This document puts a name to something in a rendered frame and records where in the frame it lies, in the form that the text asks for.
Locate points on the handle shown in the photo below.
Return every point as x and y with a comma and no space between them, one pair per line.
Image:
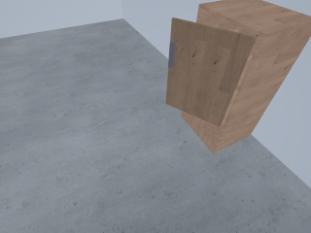
172,46

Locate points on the cupboard door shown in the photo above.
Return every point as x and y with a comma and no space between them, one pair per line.
209,63

